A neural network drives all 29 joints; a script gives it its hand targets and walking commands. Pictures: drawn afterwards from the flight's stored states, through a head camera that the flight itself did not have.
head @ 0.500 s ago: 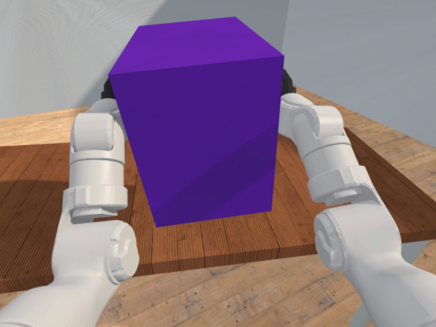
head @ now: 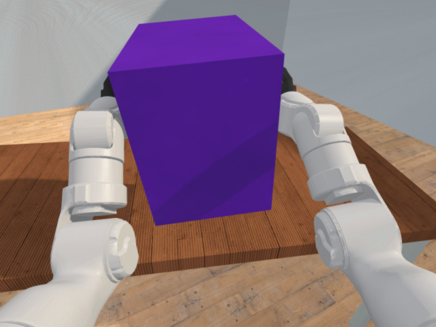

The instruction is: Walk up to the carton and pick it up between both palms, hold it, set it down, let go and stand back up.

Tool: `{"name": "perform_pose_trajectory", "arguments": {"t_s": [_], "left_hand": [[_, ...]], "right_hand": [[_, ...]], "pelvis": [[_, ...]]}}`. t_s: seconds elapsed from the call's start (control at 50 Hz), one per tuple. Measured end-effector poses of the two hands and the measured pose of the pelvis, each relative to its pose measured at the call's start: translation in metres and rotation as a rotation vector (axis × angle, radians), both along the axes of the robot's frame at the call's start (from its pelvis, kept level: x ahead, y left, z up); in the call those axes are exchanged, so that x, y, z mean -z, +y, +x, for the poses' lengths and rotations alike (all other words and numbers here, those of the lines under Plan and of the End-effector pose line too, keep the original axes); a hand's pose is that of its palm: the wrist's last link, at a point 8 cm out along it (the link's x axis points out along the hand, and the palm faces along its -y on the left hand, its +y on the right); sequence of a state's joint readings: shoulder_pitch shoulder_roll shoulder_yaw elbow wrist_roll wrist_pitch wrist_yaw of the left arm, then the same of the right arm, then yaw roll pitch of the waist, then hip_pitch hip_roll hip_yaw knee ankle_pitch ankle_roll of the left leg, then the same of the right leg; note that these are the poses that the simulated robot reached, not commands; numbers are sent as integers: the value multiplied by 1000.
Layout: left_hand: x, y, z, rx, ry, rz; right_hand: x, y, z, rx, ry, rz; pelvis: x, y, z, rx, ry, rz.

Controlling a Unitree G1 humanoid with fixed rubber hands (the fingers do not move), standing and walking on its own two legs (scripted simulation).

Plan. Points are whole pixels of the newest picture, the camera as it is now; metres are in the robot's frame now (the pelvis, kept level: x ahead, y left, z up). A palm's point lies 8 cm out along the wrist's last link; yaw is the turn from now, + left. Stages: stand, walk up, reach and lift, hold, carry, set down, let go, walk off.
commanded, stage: hold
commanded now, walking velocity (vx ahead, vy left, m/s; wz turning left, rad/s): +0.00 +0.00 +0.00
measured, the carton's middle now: (199, 109) +0.40 +0.00 +0.27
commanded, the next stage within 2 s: set down in 0.12 s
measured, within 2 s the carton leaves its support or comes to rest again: neither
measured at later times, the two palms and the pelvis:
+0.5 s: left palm (102, 101) +0.38 +0.17 +0.30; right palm (270, 103) +0.38 -0.12 +0.29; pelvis +0.00 +0.00 +0.00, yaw +0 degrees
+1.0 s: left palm (113, 137) +0.40 +0.17 +0.22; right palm (260, 142) +0.39 -0.12 +0.20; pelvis +0.00 +0.01 +0.00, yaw +1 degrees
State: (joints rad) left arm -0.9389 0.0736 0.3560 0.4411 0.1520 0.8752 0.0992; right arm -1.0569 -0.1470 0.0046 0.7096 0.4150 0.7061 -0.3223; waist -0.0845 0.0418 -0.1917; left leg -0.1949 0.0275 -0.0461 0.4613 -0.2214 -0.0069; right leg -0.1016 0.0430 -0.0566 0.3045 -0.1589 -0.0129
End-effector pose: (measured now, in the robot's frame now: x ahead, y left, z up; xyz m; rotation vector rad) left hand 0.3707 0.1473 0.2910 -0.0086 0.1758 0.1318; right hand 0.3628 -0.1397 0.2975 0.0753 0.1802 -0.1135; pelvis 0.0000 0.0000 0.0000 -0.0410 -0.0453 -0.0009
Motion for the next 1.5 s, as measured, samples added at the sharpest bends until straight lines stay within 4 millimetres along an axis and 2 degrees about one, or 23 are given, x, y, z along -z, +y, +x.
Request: {"name": "perform_pose_trajectory", "arguments": {"t_s": [0.26,0.46,0.54,0.7,0.8,0.9,1.14,1.34,1.5], "left_hand": [[1,3,-2,-7,-5,5],[-13,16,8,-18,-87,-10],[-2,22,17,-4,-66,9],[46,29,22,-10,-60,18],[68,28,22,-18,-61,11],[75,24,26,-10,-59,19],[69,23,36,-10,-48,48],[89,31,34,-32,-18,44],[100,31,35,-31,-13,31]], "right_hand": [[2,3,-1,-8,-5,-10],[-4,15,13,-13,-98,39],[14,21,20,-14,-82,13],[68,29,26,-22,-80,-23],[88,29,25,-17,-82,-21],[94,26,26,-3,-81,-16],[96,25,35,-1,-74,-6],[115,33,39,-24,-46,-4],[122,33,39,-21,-42,-16]], "pelvis": [[0,1,0,-4,-23,3],[-2,1,-2,-9,-52,16],[-3,0,-1,-10,-72,23],[-3,1,3,-24,-93,15],[-2,4,4,-31,-87,6],[-1,8,4,-24,-71,3],[-2,18,9,3,-52,8],[-2,18,14,-6,-53,8],[-3,14,13,-14,-46,8]]}}
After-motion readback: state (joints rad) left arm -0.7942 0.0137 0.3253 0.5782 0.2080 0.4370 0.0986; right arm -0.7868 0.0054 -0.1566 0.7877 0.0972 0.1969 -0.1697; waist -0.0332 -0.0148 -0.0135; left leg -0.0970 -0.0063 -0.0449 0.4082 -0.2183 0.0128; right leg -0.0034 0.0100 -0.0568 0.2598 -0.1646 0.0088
